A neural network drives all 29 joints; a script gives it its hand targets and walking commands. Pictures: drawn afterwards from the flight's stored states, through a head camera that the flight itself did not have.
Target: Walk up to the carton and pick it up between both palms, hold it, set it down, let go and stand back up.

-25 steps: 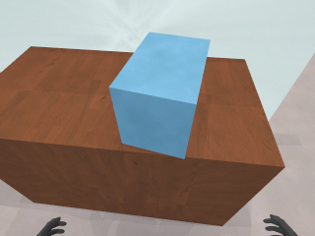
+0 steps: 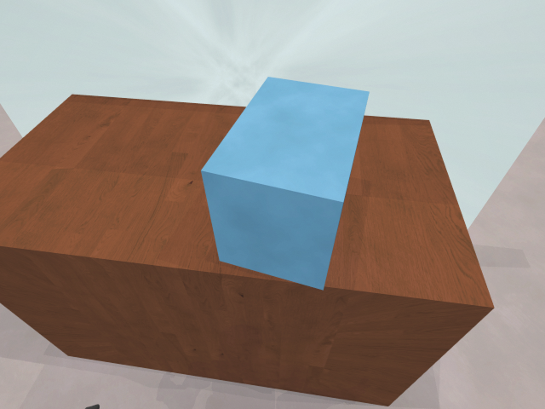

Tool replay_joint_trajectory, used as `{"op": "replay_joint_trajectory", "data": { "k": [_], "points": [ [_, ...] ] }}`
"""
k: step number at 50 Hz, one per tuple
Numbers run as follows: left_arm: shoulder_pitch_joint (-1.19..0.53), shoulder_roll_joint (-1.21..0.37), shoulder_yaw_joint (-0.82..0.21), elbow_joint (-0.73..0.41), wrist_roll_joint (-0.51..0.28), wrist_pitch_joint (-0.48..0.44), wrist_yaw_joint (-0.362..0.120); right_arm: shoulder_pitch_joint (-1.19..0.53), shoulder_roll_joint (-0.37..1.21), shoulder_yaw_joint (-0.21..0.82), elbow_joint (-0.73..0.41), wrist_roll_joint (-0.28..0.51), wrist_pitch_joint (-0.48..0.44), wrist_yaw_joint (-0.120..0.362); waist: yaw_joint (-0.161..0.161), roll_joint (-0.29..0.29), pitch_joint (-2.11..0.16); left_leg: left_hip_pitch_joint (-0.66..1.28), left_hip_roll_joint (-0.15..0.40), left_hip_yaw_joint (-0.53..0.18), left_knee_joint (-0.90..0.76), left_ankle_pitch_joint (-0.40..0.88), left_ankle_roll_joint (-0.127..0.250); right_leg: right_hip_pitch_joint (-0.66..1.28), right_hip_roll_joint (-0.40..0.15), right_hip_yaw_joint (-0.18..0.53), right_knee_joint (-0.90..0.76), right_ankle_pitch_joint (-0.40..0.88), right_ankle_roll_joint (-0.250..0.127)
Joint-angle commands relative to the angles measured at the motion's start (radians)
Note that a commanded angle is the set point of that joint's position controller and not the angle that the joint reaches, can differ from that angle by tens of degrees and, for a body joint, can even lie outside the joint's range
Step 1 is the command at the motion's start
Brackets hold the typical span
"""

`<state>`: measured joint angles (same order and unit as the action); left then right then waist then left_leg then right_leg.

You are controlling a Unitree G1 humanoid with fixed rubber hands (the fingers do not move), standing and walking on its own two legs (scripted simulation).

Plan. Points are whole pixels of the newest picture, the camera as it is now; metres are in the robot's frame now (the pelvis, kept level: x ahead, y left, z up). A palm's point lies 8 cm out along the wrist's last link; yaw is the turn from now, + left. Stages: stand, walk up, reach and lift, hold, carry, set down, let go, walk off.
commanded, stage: walk up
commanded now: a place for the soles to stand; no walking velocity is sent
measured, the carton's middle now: (293, 176) +0.52 -0.02 +0.05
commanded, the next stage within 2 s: reach and lift in 1.44 s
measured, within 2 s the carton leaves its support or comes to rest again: neither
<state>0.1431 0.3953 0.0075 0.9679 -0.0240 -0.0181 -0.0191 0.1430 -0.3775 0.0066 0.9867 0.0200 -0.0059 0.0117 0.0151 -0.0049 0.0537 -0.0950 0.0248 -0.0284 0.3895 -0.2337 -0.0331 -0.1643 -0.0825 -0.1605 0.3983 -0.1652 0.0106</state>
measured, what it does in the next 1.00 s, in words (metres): steps on the spot: right foot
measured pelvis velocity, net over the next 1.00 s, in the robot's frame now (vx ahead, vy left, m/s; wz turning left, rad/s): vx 0.08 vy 0.01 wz -0.05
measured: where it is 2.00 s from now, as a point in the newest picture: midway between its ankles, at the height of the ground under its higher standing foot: outside the picture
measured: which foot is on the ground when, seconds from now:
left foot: down 0.00-1.00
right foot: down 0.00-0.24, up 0.26-0.46, down 0.48-1.00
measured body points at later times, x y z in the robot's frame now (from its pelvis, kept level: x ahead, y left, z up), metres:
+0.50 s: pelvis +0.06 +0.01 -0.02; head +0.08 +0.02 +0.43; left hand +0.16 +0.33 -0.13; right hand +0.11 -0.32 -0.12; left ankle +0.00 +0.14 -0.74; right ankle +0.11 -0.12 -0.75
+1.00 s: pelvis +0.08 +0.01 -0.01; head +0.09 +0.02 +0.44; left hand +0.21 +0.32 -0.12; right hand +0.18 -0.31 -0.11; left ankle +0.01 +0.14 -0.74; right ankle +0.11 -0.12 -0.74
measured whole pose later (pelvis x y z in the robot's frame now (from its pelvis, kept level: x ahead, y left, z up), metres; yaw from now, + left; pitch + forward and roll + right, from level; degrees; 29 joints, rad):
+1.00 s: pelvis +0.08 +0.01 -0.01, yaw -3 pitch -3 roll +0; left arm 0.12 0.39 0.03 0.94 -0.01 0.00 0.00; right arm 0.13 -0.39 -0.02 0.91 0.01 0.00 0.00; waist 0.00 -0.01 0.07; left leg -0.03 0.03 0.04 0.44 -0.35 -0.02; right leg -0.22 -0.03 -0.01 0.48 -0.21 0.02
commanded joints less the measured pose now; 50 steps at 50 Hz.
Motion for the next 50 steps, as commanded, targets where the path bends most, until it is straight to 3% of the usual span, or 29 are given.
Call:
{"op": "replay_joint_trajectory", "data": {
  "k": [1,2,3,4,6,8,11,12,13,14,15,16,17,19,20,23,24,25,26,27,29,30,31,32,37,44,45,48,50],
  "points": [
    [-0.046,0.211,0.053,-0.045,0.003,-0.020,0.013,-0.055,-0.206,-0.050,-0.033,-0.004,-0.023,-0.012,0.003,0.002,-0.032,-0.114,0.101,-0.074,-0.093,0.164,0.069,0.102,-0.101,0.114,-0.085,0.035,-0.032],
    [-0.062,0.205,0.057,-0.040,0.005,-0.020,0.011,-0.052,-0.201,-0.050,-0.022,0.001,-0.023,-0.011,0.000,0.004,-0.066,-0.078,0.089,-0.058,-0.091,0.156,0.058,0.095,-0.102,0.115,-0.090,0.011,-0.039],
    [0.019,0.214,0.076,-0.053,0.026,-0.017,0.006,0.023,-0.209,-0.071,-0.039,-0.016,-0.030,-0.009,0.001,-0.032,-0.128,-0.119,0.044,-0.029,-0.045,-0.154,0.089,0.153,-0.066,0.104,-0.078,-0.276,-0.073],
    [0.053,0.240,0.089,-0.046,0.032,-0.014,0.005,-0.023,-0.213,-0.076,-0.063,-0.020,-0.023,-0.007,0.017,-0.023,-0.053,-0.206,0.015,0.003,-0.003,-0.274,0.082,0.117,-0.086,0.153,-0.138,-0.437,-0.092],
    [0.060,0.248,0.105,-0.072,0.037,0.000,0.006,-0.011,-0.192,-0.079,-0.085,-0.035,-0.017,-0.001,0.025,-0.111,0.057,-0.308,-0.011,0.037,0.128,-0.282,0.083,0.066,-0.210,0.265,-0.218,-0.570,-0.156],
    [0.044,0.231,0.104,-0.094,0.030,0.005,0.014,0.025,-0.151,-0.080,-0.105,-0.038,-0.019,0.002,0.002,-0.105,0.078,-0.263,0.017,0.035,0.190,-0.214,0.083,-0.011,-0.260,0.294,-0.239,-0.510,-0.189],
    [-0.008,0.207,0.093,-0.136,0.043,0.009,0.006,0.161,-0.192,-0.111,-0.087,-0.040,-0.028,0.004,-0.055,-0.078,-0.019,-0.025,0.007,0.029,0.044,-0.163,0.098,-0.128,-0.183,0.156,-0.099,-0.485,-0.108],
    [-0.042,0.174,0.090,-0.153,0.041,0.012,-0.004,0.159,-0.234,-0.120,-0.105,-0.045,-0.030,-0.002,-0.067,-0.003,0.034,-0.035,0.056,-0.068,-0.071,-0.237,0.105,-0.165,-0.100,0.054,0.041,-0.443,-0.081],
    [-0.045,0.146,0.081,-0.194,0.036,0.011,-0.006,0.162,-0.295,-0.132,-0.107,-0.036,-0.031,-0.013,-0.064,0.177,0.085,-0.061,0.171,-0.313,-0.214,-0.383,0.165,-0.243,0.003,0.022,0.276,-0.359,-0.035],
    [-0.010,0.165,0.091,-0.208,0.042,0.012,-0.010,0.141,-0.316,-0.141,-0.139,-0.037,-0.030,-0.023,-0.059,0.177,0.119,-0.022,0.295,-0.469,-0.256,-0.370,0.261,-0.350,0.043,0.097,0.392,-0.372,-0.040],
    [-0.023,0.177,0.099,-0.219,0.048,0.012,-0.013,0.159,-0.294,-0.136,-0.150,-0.045,-0.035,-0.032,-0.064,0.045,0.114,0.041,0.307,-0.438,-0.214,-0.208,0.305,-0.401,0.029,0.191,0.456,-0.375,-0.045],
    [-0.007,0.163,0.092,-0.209,0.039,0.005,-0.005,0.172,-0.307,-0.140,-0.154,-0.043,-0.041,-0.035,-0.066,0.095,0.096,0.051,0.326,-0.384,-0.173,-0.053,0.313,-0.396,0.012,0.236,0.483,-0.368,-0.049],
    [0.029,0.163,0.095,-0.218,0.033,-0.007,0.000,0.139,-0.277,-0.138,-0.181,-0.054,-0.038,-0.037,-0.053,0.073,0.081,0.147,0.284,-0.270,-0.114,0.157,0.297,-0.431,0.025,0.230,0.459,-0.347,-0.038],
    [0.072,0.154,0.093,-0.215,0.053,-0.011,0.005,0.137,-0.246,-0.125,-0.228,-0.049,-0.034,-0.034,-0.064,0.199,0.033,0.091,0.244,-0.136,-0.066,0.311,0.250,-0.321,0.011,0.198,0.374,-0.253,-0.027],
    [0.092,0.137,0.086,-0.218,0.039,-0.008,0.005,0.093,-0.242,-0.123,-0.242,-0.052,-0.027,-0.027,-0.027,0.201,0.025,0.009,0.223,-0.077,-0.037,0.332,0.237,-0.203,0.018,0.183,0.310,-0.212,-0.034],
    [0.160,0.160,0.093,-0.188,0.055,-0.005,0.017,0.075,-0.216,-0.099,-0.265,-0.022,-0.011,-0.020,0.018,0.104,-0.032,-0.149,0.154,0.034,0.149,0.329,0.136,0.084,0.084,0.100,0.089,0.134,-0.056],
    [0.170,0.199,0.101,-0.195,0.058,-0.004,0.023,0.101,-0.178,-0.080,-0.287,-0.016,-0.013,-0.016,0.013,0.045,-0.060,-0.239,0.125,0.063,0.213,0.227,0.096,0.177,-0.006,0.184,0.109,0.274,-0.072],
    [0.177,0.244,0.109,-0.225,0.045,-0.007,0.031,0.125,-0.144,-0.068,-0.283,-0.016,-0.010,-0.014,0.013,-0.006,-0.125,-0.201,0.027,0.090,0.303,-0.023,0.051,0.172,-0.167,0.369,0.057,0.388,-0.140],
    [0.160,0.294,0.120,-0.229,0.038,-0.001,0.034,0.127,-0.163,-0.082,-0.270,0.001,0.009,-0.021,0.027,-0.145,-0.171,-0.128,0.003,0.024,0.326,-0.268,0.051,0.090,-0.239,0.486,0.017,0.352,-0.238],
    [0.141,0.282,0.114,-0.233,0.037,0.006,0.031,0.115,-0.197,-0.085,-0.272,0.002,0.011,-0.025,0.016,-0.178,-0.118,-0.150,0.005,0.001,0.304,-0.308,0.049,0.079,-0.247,0.469,0.026,0.327,-0.251],
    [0.028,0.250,0.100,-0.260,0.031,0.021,0.029,0.160,-0.213,-0.082,-0.235,-0.004,-0.003,-0.031,-0.028,-0.134,-0.059,-0.056,0.042,-0.007,0.115,-0.113,0.055,-0.063,-0.180,0.365,0.063,0.319,-0.186],
    [-0.003,0.217,0.081,-0.276,0.026,0.022,0.022,0.163,-0.239,-0.087,-0.224,-0.017,-0.009,-0.031,-0.046,-0.081,-0.032,-0.023,0.099,-0.064,-0.002,0.008,0.071,-0.111,-0.114,0.289,0.114,0.252,-0.107],
    [-0.014,0.180,0.074,-0.251,0.014,0.023,0.017,0.119,-0.256,-0.089,-0.219,-0.023,-0.017,-0.031,-0.023,0.026,-0.016,-0.094,0.129,-0.088,-0.028,0.081,0.093,-0.042,-0.038,0.223,0.165,0.195,-0.064],
    [-0.005,0.175,0.068,-0.249,0.017,0.018,0.018,0.091,-0.272,-0.093,-0.218,-0.022,-0.017,-0.027,-0.007,-0.014,-0.026,-0.098,0.143,-0.085,-0.007,0.167,0.110,0.003,-0.012,0.193,0.152,0.201,-0.048],
    [-0.001,0.209,0.071,-0.175,0.019,-0.003,0.028,0.073,-0.236,-0.077,-0.196,-0.006,-0.022,-0.025,-0.018,0.022,-0.124,0.002,0.114,0.002,0.044,0.370,0.061,0.089,-0.070,0.222,0.127,0.448,-0.070],
    [-0.040,0.177,0.063,-0.124,0.023,0.003,0.028,0.004,-0.214,-0.069,-0.150,0.007,-0.010,-0.022,-0.016,0.030,-0.089,0.015,0.126,0.016,-0.001,0.282,0.083,0.050,-0.047,0.200,0.076,0.346,-0.063],
    [-0.059,0.190,0.070,-0.118,0.018,0.000,0.030,-0.017,-0.217,-0.072,-0.140,-0.010,-0.011,-0.020,-0.012,-0.015,-0.076,-0.028,0.123,0.003,-0.008,0.229,0.079,0.070,-0.042,0.198,0.076,0.309,-0.064],
    [-0.039,0.167,0.060,-0.091,0.014,-0.001,0.029,-0.023,-0.217,-0.076,-0.130,-0.003,-0.009,-0.019,-0.017,0.046,-0.113,0.006,0.116,0.047,-0.014,0.223,0.071,0.087,-0.047,0.206,0.067,0.346,-0.060],
    [-0.070,0.171,0.063,-0.083,0.014,0.003,0.027,-0.039,-0.198,-0.069,-0.126,-0.011,-0.011,-0.020,-0.011,0.026,-0.081,-0.029,0.120,0.016,-0.069,0.083,0.081,0.051,-0.039,0.208,0.047,0.225,-0.054]
  ]
}}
